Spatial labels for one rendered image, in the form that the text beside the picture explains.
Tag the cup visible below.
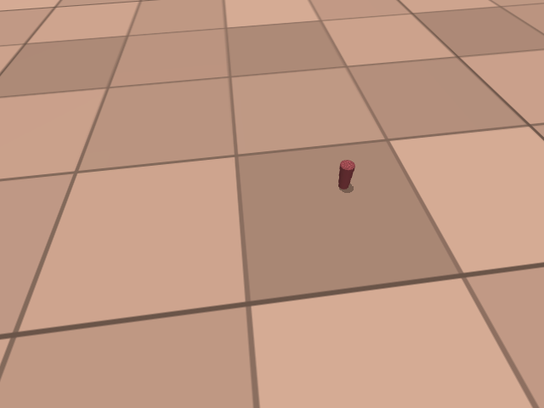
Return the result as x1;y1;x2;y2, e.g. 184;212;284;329
338;160;355;190

